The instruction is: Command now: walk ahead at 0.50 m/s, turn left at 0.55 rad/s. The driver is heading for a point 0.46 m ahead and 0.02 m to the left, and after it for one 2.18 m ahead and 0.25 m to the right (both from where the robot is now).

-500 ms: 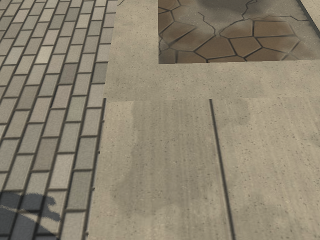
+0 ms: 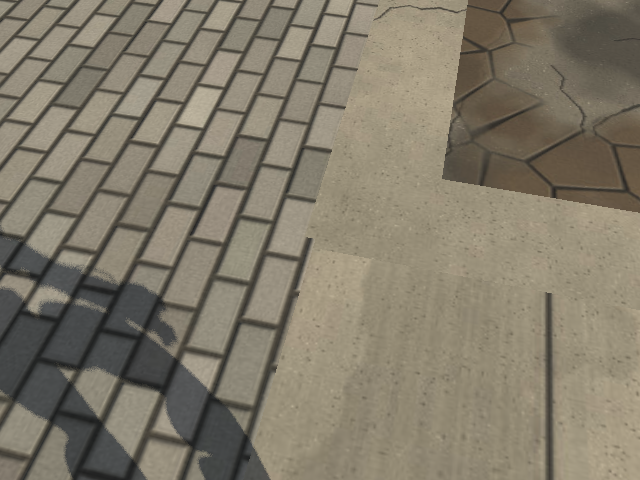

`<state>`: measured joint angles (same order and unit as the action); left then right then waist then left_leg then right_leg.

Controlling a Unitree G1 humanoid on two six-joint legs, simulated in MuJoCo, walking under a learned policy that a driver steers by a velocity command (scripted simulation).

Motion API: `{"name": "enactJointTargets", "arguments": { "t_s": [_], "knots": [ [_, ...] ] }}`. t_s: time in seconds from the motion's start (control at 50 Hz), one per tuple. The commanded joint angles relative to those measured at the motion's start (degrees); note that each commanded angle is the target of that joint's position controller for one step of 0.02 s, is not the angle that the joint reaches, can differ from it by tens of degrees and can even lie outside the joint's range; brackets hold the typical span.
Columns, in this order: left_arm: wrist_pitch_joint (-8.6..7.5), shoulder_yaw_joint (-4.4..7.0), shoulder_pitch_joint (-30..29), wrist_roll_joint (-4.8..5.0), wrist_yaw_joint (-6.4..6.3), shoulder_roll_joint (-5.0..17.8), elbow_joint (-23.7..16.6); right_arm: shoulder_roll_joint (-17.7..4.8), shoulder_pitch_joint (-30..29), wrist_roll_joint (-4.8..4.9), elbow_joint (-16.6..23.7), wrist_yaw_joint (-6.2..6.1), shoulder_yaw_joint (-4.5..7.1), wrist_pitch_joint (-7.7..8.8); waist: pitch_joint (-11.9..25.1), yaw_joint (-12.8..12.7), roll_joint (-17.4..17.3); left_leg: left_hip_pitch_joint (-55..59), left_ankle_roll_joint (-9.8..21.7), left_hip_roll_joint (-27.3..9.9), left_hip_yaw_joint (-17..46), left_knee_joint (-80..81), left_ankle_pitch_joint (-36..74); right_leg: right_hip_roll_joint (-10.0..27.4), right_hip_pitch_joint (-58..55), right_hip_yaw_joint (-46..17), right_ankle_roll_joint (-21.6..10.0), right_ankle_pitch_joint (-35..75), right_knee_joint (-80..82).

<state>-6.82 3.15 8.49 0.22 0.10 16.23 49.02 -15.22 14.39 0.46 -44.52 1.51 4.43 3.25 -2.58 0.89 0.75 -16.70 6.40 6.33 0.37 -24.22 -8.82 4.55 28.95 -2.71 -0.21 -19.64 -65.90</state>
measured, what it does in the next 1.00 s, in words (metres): walks ahead: right foot, then left foot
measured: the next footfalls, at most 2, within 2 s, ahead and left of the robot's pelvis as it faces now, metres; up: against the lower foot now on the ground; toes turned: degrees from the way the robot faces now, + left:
right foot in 0.32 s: +0.39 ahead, -0.14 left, +0.00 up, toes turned -5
left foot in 0.76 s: +0.48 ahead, +0.12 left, +0.00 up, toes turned +9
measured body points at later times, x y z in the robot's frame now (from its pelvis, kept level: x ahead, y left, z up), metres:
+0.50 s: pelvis +0.29 -0.05 +0.00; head +0.32 -0.06 +0.45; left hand +0.34 +0.23 -0.11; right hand +0.43 -0.31 -0.12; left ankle +0.23 +0.08 -0.66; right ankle +0.34 -0.14 -0.74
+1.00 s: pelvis +0.41 +0.00 -0.01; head +0.42 +0.01 +0.44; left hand +0.44 +0.27 -0.15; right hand +0.62 -0.21 -0.11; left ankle +0.44 +0.11 -0.74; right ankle +0.35 -0.14 -0.74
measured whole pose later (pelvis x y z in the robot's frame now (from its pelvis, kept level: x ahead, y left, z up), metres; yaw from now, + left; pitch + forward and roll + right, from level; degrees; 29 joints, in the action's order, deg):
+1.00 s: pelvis +0.41 +0.00 -0.01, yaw +9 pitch +1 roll +0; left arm 0.1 1.0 11.5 -0.6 -0.8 14.4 54.4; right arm -12.1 6.3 -0.5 -43.8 0.0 2.4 0.9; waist -0.2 -1.5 0.5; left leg -20.8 1.3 1.1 0.0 -31.7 -11.9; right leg 0.6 7.9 0.0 0.7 -22.8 -29.7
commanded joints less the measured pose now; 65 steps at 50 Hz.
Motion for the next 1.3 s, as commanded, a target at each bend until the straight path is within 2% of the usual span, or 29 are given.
{"name": "enactJointTargets", "arguments": {
  "t_s": [0.02, 0.12, 0.2, 0.26, 0.3, 0.32, 0.34, 0.36, 0.38, 0.4, 0.42, 0.44, 0.5, 0.58, 0.68, 0.74, 0.76, 0.78, 0.8, 0.82, 0.86, 0.9, 1.0, 1.1, 1.12, 1.16, 1.22, 1.28, 1.3],
  "knots": [
    [0.65, 1.61, 1.2, -1.03, -0.44, 5.2, -3.7, -8.2, -0.6, 0.11, 4.7, -1.07, 1.86, 1.16, 4.5, -2.1, -1.8, 5.6, 11.4, -15.5, 17.5, 12.2, 15.1, 2.1, 6.4, -0.9, 2.4, 4.4, 7.1],
    [0.51, 0.62, -9.3, -0.87, -0.23, 2.8, -7.4, -9.8, 3.3, 0.61, 4.2, -2.36, 2.43, 0.43, 2.6, 1.6, -4.4, 1.7, 7.0, -10.8, 12.8, 11.2, 9.9, -2.0, 2.8, 0.3, 3.9, 22.7, 29.0],
    [-0.28, 0.5, -12.8, -0.09, 0.87, 3.9, -9.1, -8.3, 7.1, 0.72, 2.2, -2.28, 1.98, 0.34, 2.4, 3.8, -6.0, 6.5, 5.7, -13.4, 15.3, 8.7, 5.9, -2.7, 0.9, -0.1, 2.4, 26.9, 35.8],
    [-1.13, 1.02, -12.1, -0.14, 1.57, 5.8, -9.6, -8.5, 8.1, 0.33, 1.4, -2.58, 2.0, -0.09, 2.1, 2.9, -7.3, 13.1, 5.1, -16.5, 18.8, 4.4, 9.3, -2.9, 0.9, -0.1, -0.1, 19.9, 38.2],
    [-1.62, 2.04, -5.1, -0.41, 1.4, 7.7, -7.7, -8.2, 6.8, 0.22, 1.8, -2.6, 1.79, -0.48, 4.8, -1.0, -8.1, 14.3, 3.4, -14.6, 17.9, -2.6, 21.3, -4.6, -8.3, 2.2, -2.9, 17.5, 41.1],
    [-1.84, 2.86, 2.8, -1.16, 1.17, 9.9, -6.3, -6.5, 5.9, -0.16, 2.7, -2.42, 0.97, -0.41, 11.5, -4.7, -6.4, 10.2, 1.7, -11.6, 15.3, -13.5, 22.0, -0.1, -21.3, -1.8, -6.1, 19.6, 38.7],
    [-1.62, 4.21, 11.8, -1.77, 0.98, 14.6, -5.0, -3.6, 11.5, 0.06, 3.4, -2.39, -0.05, 0.15, 20.9, -5.2, 4.5, -7.2, -2.6, -4.5, 9.6, -33.1, 7.6, 11.5, -43.2, -20.0, -14.0, 16.4, 38.0],
    [-0.81, 4.23, 16.0, -0.14, 1.59, 13.2, -2.3, -3.2, 15.0, 0.95, 2.7, -2.35, -0.58, 0.72, 23.7, -5.3, 17.1, -21.1, -4.8, -0.5, 8.3, -46.5, -23.7, 18.4, -50.8, -40.1, -19.0, 2.9, 46.4],
    [-0.56, 2.9, 13.5, 1.09, 1.66, 9.0, -3.1, -8.0, 10.2, 1.64, 3.2, -2.22, 0.4, 1.07, 15.4, -6.3, 9.7, -27.6, -4.3, -3.8, 11.1, -51.3, -22.2, 17.0, -45.6, -38.4, -16.5, -7.3, 48.7],
    [0.01, 2.18, 8.8, 0.3, 1.42, 7.1, -4.3, -8.7, 4.1, 1.43, 4.5, -2.25, 0.5, 1.11, 8.5, -6.0, 4.9, -27.9, -4.4, -6.0, 8.8, -51.4, -17.9, 15.1, -37.1, -29.9, -14.4, -0.5, 49.3],
    [0.37, 1.54, 5.0, -0.5, 1.43, 6.0, -4.9, -8.2, 1.0, 0.42, 5.4, -2.3, 0.54, 1.15, 3.7, -4.1, 1.8, -25.8, -4.9, -8.0, 6.7, -48.2, -14.8, 12.9, -28.4, -23.1, -13.7, 13.0, 50.0],
    [0.29, 0.94, 3.0, -0.98, 1.43, 4.5, -5.1, -7.9, 1.0, -0.46, 5.4, -2.4, 0.89, 0.92, 3.1, -2.3, 1.7, -22.3, -5.3, -9.7, 6.1, -44.6, -13.4, 10.9, -23.9, -17.9, -13.0, 25.8, 49.8],
    [-0.02, 0.54, 2.4, -1.14, 1.44, 4.3, -3.6, -3.9, 4.2, -0.4, 4.7, -2.61, 0.18, -0.01, 5.3, 0.4, 4.4, -15.1, -7.1, -10.3, 3.8, -35.4, -12.2, 7.8, -19.2, -8.2, -12.9, 49.1, 49.8],
    [1.33, 1.32, 2.2, -0.44, 0.31, 7.4, -2.0, -2.0, 0.4, -0.55, 5.3, -2.68, -0.87, -0.65, 8.5, -0.2, 5.0, -8.5, -8.0, -9.4, 1.4, -19.9, 0.5, 5.6, -17.9, -1.1, -11.8, 53.3, 50.3],
    [3.05, 1.09, 5.0, 0.17, -0.01, 7.6, 0.6, -3.6, -6.0, -0.53, 6.6, -2.18, -0.46, -0.87, 7.2, -2.6, 4.7, -6.0, -6.9, -8.1, 1.5, -9.8, 4.9, 6.7, -21.5, -2.0, -10.7, 43.4, 48.0],
    [3.6, 0.57, 4.7, 0.83, -0.17, 6.5, 1.4, -4.9, -4.0, -1.29, 5.7, -2.13, 0.24, -0.44, 6.9, -0.5, 3.0, 2.6, -4.0, -7.5, 1.2, 1.7, 13.9, 4.4, -20.6, -2.8, -7.2, 33.9, 42.1],
    [3.16, 0.02, 6.5, -0.35, -0.17, 5.0, 1.4, -8.1, -2.5, -1.89, 5.7, -2.62, 0.95, -0.36, 9.5, -1.1, -0.6, 10.2, -2.1, -12.7, 6.1, 0.0, 32.7, 1.5, -17.4, -1.2, -4.4, 27.6, 38.0],
    [2.48, -0.75, 12.7, -1.53, 0.11, 2.3, 2.4, -9.5, -2.6, -2.33, 6.0, -3.01, 1.0, -0.86, 13.4, -4.4, -7.5, 20.2, 3.7, -19.9, 12.5, -4.4, 46.7, -2.4, -9.7, 1.2, -1.3, 10.3, 34.0],
    [2.75, -1.39, 13.1, -1.31, -0.04, 1.1, 3.2, -4.7, -2.3, -1.98, 5.4, -2.9, -0.13, -1.59, 16.3, -3.1, -10.5, 20.3, 7.9, -22.9, 15.5, -4.5, 43.9, -2.7, -9.3, 1.3, 0.7, -1.8, 31.7],
    [3.55, -1.2, 10.4, -0.96, -0.14, 2.4, 2.5, -2.4, -3.7, -1.33, 5.2, -2.56, -0.82, -2.04, 14.7, -2.9, -9.9, 17.6, 7.6, -21.6, 16.1, -3.3, 35.7, -2.1, -9.4, 1.0, 1.4, -3.9, 32.8],
    [5.74, -0.94, 8.4, -0.95, -0.72, 3.9, 2.6, -3.9, -8.8, -1.12, 5.7, -1.75, -0.56, -2.52, 10.2, -4.1, -7.1, 8.7, 2.9, -16.6, 12.3, -2.0, 18.1, -1.8, -13.0, 1.1, 1.2, 2.6, 38.7],
    [6.93, -0.45, 7.7, -0.94, -0.94, 6.1, 3.4, -4.7, -10.3, -0.99, 6.0, -1.35, -0.23, -2.22, 5.8, -3.3, -4.2, 5.5, -0.7, -12.0, 7.5, -3.0, 13.1, -2.1, -12.7, 1.3, 0.1, 4.5, 40.3],
    [6.66, -0.68, 6.7, -0.61, -1.34, 4.9, 4.8, -4.0, -8.2, -0.86, 3.1, -1.86, -0.07, -1.54, 8.5, -2.5, -2.1, 9.7, -0.4, -11.3, 6.1, -6.5, 25.2, -1.4, -15.9, 1.1, 0.2, 12.6, 39.9],
    [7.37, -0.73, 5.8, -0.42, -1.57, 4.1, 6.3, -3.8, -9.4, -0.84, 1.0, -2.16, 0.12, -2.11, 6.7, -2.5, -1.3, 9.8, -0.5, -10.8, 5.3, -5.9, 21.1, -1.7, -15.4, 0.9, 0.1, 11.1, 40.5],
    [7.47, -0.59, 4.7, -0.21, -1.62, 4.8, 5.8, -4.8, -9.6, -0.79, 0.9, -2.48, 0.53, -2.28, 5.9, -2.1, -1.2, 10.3, -0.6, -10.8, 4.9, -5.8, 20.2, -1.8, -14.0, 0.6, -0.2, 11.4, 40.0],
    [7.6, -0.13, 2.7, 0.18, -1.89, 6.2, 4.5, -7.0, -9.1, -0.74, 0.4, -3.5, 1.41, -2.73, 6.1, -1.6, -1.5, 11.4, 0.0, -11.9, 4.9, -5.6, 19.1, -2.3, -12.0, -0.1, -0.7, 12.7, 37.9],
    [8.04, 0.21, 2.5, 0.46, -2.32, 5.8, 3.0, -8.2, -6.8, -0.75, -0.5, -4.81, 2.18, -3.55, 7.6, -1.2, -4.2, 12.6, 2.7, -16.1, 7.6, -3.1, 17.4, -3.4, -9.1, 0.0, -0.6, 10.6, 31.9],
    [9.07, 0.64, 4.5, 0.3, -2.23, 4.8, 2.1, -8.8, -7.6, -1.03, -0.3, -5.77, 2.36, -4.06, 9.2, -1.7, -10.8, 10.0, 7.1, -24.6, 13.9, 2.8, 13.0, -4.6, -8.0, 3.1, -0.1, -7.3, 19.6],
    [9.55, 0.99, 4.6, 0.3, -2.02, 5.3, 1.8, -9.0, -8.4, -1.4, 0.2, -6.02, 2.26, -3.9, 8.8, -1.3, -11.1, 7.0, 8.6, -27.1, 15.2, 4.8, 11.2, -3.7, -7.8, 2.8, -0.1, -13.5, 13.0]
  ]
}}
Keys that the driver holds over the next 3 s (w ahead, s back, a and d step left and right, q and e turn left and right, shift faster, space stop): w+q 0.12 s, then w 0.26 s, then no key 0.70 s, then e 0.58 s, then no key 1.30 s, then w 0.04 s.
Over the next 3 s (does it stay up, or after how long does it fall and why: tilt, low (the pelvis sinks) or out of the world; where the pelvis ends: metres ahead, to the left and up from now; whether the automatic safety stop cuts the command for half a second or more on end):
stays up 0.38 -0.02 0.00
